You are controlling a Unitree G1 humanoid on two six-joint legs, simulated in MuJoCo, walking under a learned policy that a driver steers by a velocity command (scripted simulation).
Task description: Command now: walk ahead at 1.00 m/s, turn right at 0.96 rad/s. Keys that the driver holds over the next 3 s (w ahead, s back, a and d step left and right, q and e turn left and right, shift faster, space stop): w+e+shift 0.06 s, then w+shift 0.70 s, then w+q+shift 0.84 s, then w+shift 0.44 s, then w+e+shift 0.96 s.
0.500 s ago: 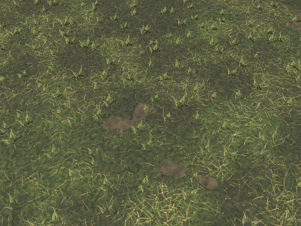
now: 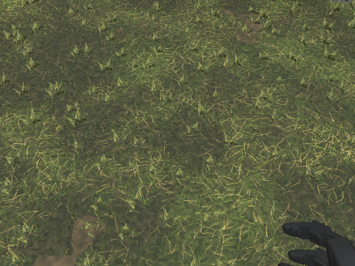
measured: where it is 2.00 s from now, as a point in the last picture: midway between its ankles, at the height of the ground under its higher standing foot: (209, 46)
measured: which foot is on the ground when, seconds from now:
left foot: up 0.00-0.12, down 0.14-0.60, up 0.62-1.00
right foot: down 0.00-0.16, up 0.18-0.56, down 0.58-1.00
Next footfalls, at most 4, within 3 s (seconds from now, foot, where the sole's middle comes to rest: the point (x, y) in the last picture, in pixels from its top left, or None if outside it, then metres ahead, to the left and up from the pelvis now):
0.14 left None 0.35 0.18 -0.77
0.58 right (222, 210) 0.71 -0.11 -0.77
1.04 left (213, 121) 1.19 -0.06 -0.77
1.46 right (244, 70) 1.61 -0.23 -0.77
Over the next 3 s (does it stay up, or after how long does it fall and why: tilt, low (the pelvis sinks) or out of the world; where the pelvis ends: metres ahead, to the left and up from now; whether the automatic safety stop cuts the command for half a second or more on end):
stays up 2.68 0.35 0.01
